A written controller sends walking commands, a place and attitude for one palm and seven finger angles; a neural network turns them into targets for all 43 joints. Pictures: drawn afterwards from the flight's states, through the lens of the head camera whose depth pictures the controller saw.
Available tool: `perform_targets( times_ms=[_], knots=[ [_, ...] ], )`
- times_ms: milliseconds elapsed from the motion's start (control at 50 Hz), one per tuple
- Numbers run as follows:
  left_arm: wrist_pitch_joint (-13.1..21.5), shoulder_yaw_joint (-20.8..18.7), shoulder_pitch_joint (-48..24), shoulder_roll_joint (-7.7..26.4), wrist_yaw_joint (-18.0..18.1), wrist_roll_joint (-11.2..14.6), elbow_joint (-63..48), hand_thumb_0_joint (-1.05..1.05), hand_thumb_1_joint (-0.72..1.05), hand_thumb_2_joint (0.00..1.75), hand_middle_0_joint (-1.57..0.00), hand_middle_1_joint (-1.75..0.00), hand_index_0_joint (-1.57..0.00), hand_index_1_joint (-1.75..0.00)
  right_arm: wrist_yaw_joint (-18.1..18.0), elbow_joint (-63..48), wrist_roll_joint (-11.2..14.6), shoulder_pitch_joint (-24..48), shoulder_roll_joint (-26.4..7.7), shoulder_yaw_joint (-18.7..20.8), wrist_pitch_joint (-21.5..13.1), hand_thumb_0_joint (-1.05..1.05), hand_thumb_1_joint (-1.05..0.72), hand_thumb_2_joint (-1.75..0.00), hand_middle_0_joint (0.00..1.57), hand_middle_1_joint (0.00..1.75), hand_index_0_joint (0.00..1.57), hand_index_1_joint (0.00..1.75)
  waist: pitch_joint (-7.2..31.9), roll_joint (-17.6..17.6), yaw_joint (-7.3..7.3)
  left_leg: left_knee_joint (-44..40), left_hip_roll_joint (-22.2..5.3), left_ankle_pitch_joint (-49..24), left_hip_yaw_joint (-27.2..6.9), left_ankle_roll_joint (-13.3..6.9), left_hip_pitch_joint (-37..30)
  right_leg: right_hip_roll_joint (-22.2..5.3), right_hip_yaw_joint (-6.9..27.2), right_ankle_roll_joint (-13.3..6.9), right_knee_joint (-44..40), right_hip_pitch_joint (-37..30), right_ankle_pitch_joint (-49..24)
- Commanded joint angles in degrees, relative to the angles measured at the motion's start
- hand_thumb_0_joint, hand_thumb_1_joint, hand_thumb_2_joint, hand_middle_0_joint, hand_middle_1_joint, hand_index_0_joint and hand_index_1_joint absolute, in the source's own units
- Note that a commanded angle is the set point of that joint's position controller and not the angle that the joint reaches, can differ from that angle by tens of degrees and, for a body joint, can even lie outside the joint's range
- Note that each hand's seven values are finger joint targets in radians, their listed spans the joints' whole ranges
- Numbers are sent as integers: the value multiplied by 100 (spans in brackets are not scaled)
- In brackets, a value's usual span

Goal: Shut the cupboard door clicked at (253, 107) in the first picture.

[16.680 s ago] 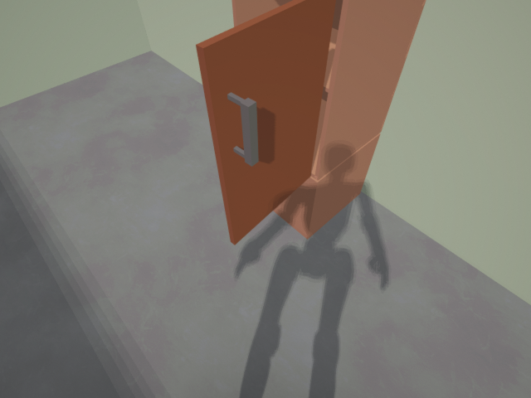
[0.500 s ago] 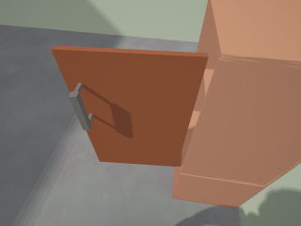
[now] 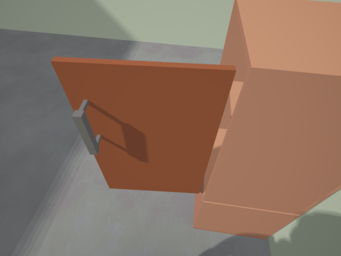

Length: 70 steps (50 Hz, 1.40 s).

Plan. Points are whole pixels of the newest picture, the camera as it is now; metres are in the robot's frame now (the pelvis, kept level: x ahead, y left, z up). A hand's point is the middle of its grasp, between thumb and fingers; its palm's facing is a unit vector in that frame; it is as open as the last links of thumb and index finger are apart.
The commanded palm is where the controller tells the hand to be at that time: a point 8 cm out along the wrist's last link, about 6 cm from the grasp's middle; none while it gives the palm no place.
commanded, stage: look again from close up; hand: left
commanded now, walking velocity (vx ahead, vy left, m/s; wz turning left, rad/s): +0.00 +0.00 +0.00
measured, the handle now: (89, 128) +0.39 +0.24 +0.07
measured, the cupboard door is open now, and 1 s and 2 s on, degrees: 95 95 95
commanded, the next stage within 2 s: raise the hand and make a fist in 0.56 s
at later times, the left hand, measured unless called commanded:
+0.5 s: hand out of the picture +0.00 +0.23 -0.18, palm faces +0.00 -0.97 -0.23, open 7.3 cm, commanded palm none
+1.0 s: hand (71, 255) +0.13 +0.22 -0.02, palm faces -0.04 -1.00 +0.01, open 6.5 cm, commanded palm +0.07 +0.28 -0.04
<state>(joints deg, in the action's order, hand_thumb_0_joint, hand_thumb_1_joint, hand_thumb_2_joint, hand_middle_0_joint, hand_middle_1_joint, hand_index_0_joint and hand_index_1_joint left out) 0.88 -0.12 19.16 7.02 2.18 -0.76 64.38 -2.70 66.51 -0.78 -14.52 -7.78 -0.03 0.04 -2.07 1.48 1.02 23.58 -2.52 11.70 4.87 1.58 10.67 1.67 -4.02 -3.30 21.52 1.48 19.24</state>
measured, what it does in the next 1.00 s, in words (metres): lowers itself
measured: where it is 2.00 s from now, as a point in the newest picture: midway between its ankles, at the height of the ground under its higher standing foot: outside the picture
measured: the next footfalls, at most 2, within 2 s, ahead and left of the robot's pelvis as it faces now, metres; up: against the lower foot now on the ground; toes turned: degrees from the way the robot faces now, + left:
none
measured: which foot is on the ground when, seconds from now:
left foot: down 0.00-1.00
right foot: down 0.00-1.00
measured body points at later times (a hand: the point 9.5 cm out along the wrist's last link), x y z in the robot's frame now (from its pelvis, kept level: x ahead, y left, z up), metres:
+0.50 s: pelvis -0.03 +0.05 -0.01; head -0.01 +0.05 +0.44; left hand +0.00 +0.29 -0.16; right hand +0.05 -0.18 -0.16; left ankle +0.01 +0.14 -0.74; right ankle -0.08 -0.07 -0.74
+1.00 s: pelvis -0.09 +0.06 -0.07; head -0.09 +0.07 +0.38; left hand +0.12 +0.27 -0.02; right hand +0.10 -0.19 -0.12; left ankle +0.01 +0.14 -0.74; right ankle -0.03 -0.05 -0.74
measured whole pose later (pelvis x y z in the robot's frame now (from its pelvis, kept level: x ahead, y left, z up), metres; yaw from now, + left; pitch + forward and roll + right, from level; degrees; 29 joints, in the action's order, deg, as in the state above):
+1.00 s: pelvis -0.09 +0.06 -0.07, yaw +1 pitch +6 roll +0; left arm 28.0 -4.1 18.8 10.2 -14.2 12.9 9.6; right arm 1.0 34.5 1.4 -12.3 -14.5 1.2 -14.6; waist 6.6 0.9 -1.2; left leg 56.3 2.5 19.5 3.0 -2.6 43.5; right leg 1.3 -1.4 -1.7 58.9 39.9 26.5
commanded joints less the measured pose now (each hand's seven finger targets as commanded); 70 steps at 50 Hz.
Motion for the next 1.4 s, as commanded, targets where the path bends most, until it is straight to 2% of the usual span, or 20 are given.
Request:
perform_targets(
  times_ms=[0,60,140,300,380,620,640,660,680,700,720,740,780,880,940,1000,1140,1220,1300,1380],
  knots=[
    [113,22,379,1366,108,-51,-473,0,90,90,-20,-30,-20,-30,77,-780,-61,5,-735,90,-83,0,-90,-90,20,30,20,30,-797,-838,-198,135,-65,-1732,-631,-336,-517,-668,706,283,-92,1367,-2544],
    [145,-85,493,875,117,4,-416,0,90,90,-20,-30,-20,-30,53,-772,-30,-94,-467,184,-135,0,-90,-90,20,30,20,30,346,-573,-105,833,-238,-1339,-468,-333,-242,-1010,859,97,188,816,-3187],
    [124,-150,517,896,149,-22,-523,0,90,90,-20,-30,-20,-30,87,-1009,-34,81,-529,230,-64,0,-90,-90,20,30,20,30,247,961,-27,1070,17,46,-262,-268,715,-1207,888,54,480,242,-4642],
    [-24,-114,283,930,126,-56,-850,0,90,90,-20,-30,-20,-30,117,-956,-29,77,-832,266,-28,0,-90,-90,20,30,20,30,-70,-303,-78,677,-430,-1777,-508,-441,-201,-705,591,134,582,1339,-1784],
    [-39,-131,158,968,100,-37,-862,0,90,90,-20,-30,-20,-30,141,-1029,-29,273,-902,276,-23,0,-90,-90,20,30,20,30,-211,-329,-85,325,-431,-832,-642,-460,16,-665,601,147,440,1446,-835],
    [-54,-86,107,949,40,-54,-828,0,90,90,-20,-30,-20,-30,194,-1006,-17,293,-968,242,-45,0,-90,-90,20,30,20,30,-18,-217,-82,-306,-462,68,-742,-481,-60,-689,533,218,296,1459,-392],
    [52,-43,427,907,214,-121,-739,0,90,90,-20,-30,-20,-30,183,-1322,31,357,-1160,229,-110,0,-90,-90,20,30,20,30,145,430,-20,877,-647,-1302,-697,-411,5,-834,791,254,73,1345,-1564],
    [1517,-2589,-5018,4434,391,474,-10288,0,90,90,-20,-30,-20,-30,-208,-2827,201,-99,-2161,458,-1143,0,-90,-90,20,30,20,30,2440,-357,-936,1055,-278,-2049,-1121,-277,-2036,-281,-83,187,1627,1901,-2215],
    [1039,-215,-396,1264,302,708,-8064,0,90,90,-22,-32,-22,-32,-366,-2785,500,131,-1340,41,-1675,0,-90,-90,20,30,20,30,3402,-2124,-169,611,-555,-2405,-1530,-3,-2620,-138,-190,292,2477,2508,-305],
    [830,-340,-235,1243,475,938,-8182,0,90,90,-24,-34,-24,-34,-322,-2608,373,161,-1450,62,-1881,0,-90,-90,20,30,20,30,3155,-1815,-37,-13,-472,-2416,-1425,315,-2087,-61,-7,203,2351,2291,103],
    [194,537,971,-227,418,832,-6521,0,90,90,-25,-36,-25,-36,-120,-2333,382,117,-1087,59,-1955,0,-90,-90,20,30,20,30,1796,-1240,-271,-268,-509,-1331,-1490,226,-1144,-152,38,290,2325,2890,351],
    [396,556,-358,16,441,941,-7685,0,90,90,-27,-38,-27,-38,22,-2775,376,80,-1374,211,-2016,0,-90,-90,20,30,20,30,998,-938,-433,-182,-397,140,-1499,99,-173,-216,21,254,2173,2846,299],
    [880,63,-157,336,312,897,-6815,0,90,90,-31,-42,-31,-42,87,-3035,292,405,-1400,201,-2141,0,-90,-90,20,30,20,30,-178,-382,-489,335,-31,1891,-1393,-13,1189,-152,-158,198,1553,3251,355],
    [2876,-640,1274,614,-1356,1490,-5207,0,90,90,-40,-52,-40,-52,289,-3639,131,719,-1455,370,-1939,0,-90,-90,20,30,20,30,93,1708,36,2435,383,1830,-557,-6,3344,-248,322,71,1961,4295,2577],
    [3028,-1093,1338,1238,-1935,1512,-5633,0,90,90,-46,-58,-46,-58,355,-4476,299,955,-1509,434,-1754,0,-90,-90,20,30,20,30,650,868,367,2728,536,2067,-414,-154,3786,-275,846,60,2247,3960,2942],
    [2773,-1291,674,1487,-1629,1676,-7251,0,90,90,-51,-64,-51,-64,268,-4911,367,1061,-1425,323,-1661,0,-90,-90,20,30,20,30,1410,-653,430,2427,485,2959,-718,-206,3486,-142,713,55,2726,4160,2789],
    [3375,-189,-398,1074,-688,1363,-9723,0,90,90,-64,-78,-64,-78,55,-4561,266,602,-1383,116,-2049,0,-90,-90,20,30,20,30,1506,-1143,-402,2669,216,3328,-1450,-348,2953,54,464,45,3295,5068,2013],
    [2672,63,1,1114,-1166,1276,-8469,0,90,90,-71,-86,-71,-86,-60,-4439,362,417,-1501,64,-2050,0,-90,-90,20,30,20,30,988,-407,-606,2738,226,3329,-1481,-396,3321,55,492,148,2819,4920,2196],
    [1116,-655,631,1549,-1586,1410,-7575,0,90,90,-79,-94,-79,-94,-177,-4802,578,581,-1428,56,-1695,0,-90,-90,20,30,20,30,1118,53,-37,2407,315,2965,-1131,-405,3419,-68,794,194,2121,3884,2645],
    [802,-1438,631,1585,-1171,1948,-8772,0,90,90,-86,-102,-86,-102,-237,-5009,506,701,-1131,6,-1540,0,-90,-90,20,30,20,30,1588,-87,265,2257,337,2195,-1030,-346,2922,-83,653,159,2030,3205,2153]
  ],
)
